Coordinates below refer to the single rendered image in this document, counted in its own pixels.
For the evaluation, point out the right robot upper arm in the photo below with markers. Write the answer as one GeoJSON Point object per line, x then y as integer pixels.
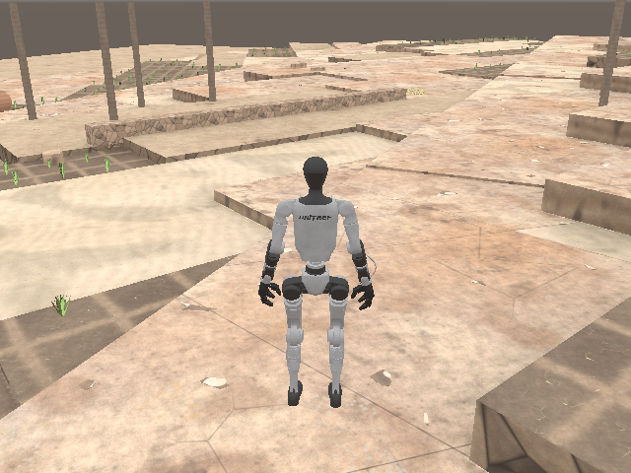
{"type": "Point", "coordinates": [347, 210]}

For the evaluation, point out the left robot upper arm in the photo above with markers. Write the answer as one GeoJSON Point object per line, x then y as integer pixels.
{"type": "Point", "coordinates": [283, 210]}

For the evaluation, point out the left robot hand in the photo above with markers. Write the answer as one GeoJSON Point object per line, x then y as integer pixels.
{"type": "Point", "coordinates": [264, 292]}

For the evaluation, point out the robot right forearm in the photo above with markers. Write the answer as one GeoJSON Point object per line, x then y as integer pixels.
{"type": "Point", "coordinates": [361, 266]}

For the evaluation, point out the right robot thigh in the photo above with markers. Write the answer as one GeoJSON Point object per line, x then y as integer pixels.
{"type": "Point", "coordinates": [338, 296]}

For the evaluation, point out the left robot shin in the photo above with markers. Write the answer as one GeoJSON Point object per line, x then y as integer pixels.
{"type": "Point", "coordinates": [293, 357]}

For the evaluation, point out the right robot hand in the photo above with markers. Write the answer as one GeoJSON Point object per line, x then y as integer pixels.
{"type": "Point", "coordinates": [367, 297]}

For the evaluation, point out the robot left forearm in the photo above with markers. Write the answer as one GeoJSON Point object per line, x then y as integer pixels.
{"type": "Point", "coordinates": [270, 265]}

